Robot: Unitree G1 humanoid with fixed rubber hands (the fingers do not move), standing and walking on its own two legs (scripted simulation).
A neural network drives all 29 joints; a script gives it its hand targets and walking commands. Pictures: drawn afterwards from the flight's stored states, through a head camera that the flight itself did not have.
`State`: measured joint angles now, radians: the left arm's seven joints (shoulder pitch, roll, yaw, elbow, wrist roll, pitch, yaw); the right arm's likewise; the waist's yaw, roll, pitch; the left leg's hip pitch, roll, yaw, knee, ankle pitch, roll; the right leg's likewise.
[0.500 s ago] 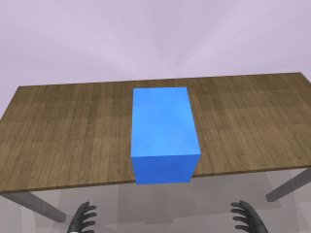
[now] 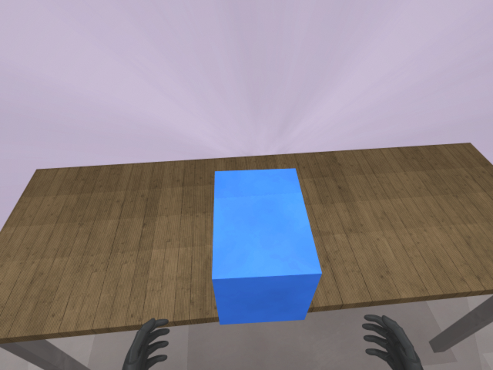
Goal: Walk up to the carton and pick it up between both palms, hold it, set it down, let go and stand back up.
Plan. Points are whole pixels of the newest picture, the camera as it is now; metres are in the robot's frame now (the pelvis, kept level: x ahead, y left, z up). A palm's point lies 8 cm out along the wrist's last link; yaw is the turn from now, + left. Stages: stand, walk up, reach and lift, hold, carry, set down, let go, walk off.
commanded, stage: reach and lift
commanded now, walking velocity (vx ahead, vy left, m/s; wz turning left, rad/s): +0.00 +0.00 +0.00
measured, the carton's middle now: (258, 244) +0.36 +0.01 -0.04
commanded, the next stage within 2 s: none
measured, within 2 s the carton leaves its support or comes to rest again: neither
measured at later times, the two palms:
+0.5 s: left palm out of the picture +0.14 +0.19 -0.03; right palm out of the picture +0.14 -0.20 -0.03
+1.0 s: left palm (145, 307) +0.21 +0.19 +0.02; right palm (394, 309) +0.22 -0.19 +0.02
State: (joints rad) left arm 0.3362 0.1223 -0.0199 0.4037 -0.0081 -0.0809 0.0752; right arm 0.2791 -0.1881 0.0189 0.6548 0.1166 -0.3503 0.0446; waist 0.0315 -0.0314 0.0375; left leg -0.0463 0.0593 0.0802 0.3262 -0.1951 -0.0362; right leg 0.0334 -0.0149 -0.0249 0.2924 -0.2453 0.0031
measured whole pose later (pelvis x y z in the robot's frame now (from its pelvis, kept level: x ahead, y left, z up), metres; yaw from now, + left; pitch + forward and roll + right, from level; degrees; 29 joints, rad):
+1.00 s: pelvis -0.02 +0.00 +0.00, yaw -1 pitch -3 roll +0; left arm 0.15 0.12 -0.04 0.11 -0.10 0.09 0.12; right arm 0.14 -0.17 0.05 0.27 0.21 -0.12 -0.06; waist 0.04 -0.02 0.04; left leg -0.10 0.07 0.10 0.32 -0.17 -0.04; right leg -0.05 -0.01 0.00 0.33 -0.23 0.00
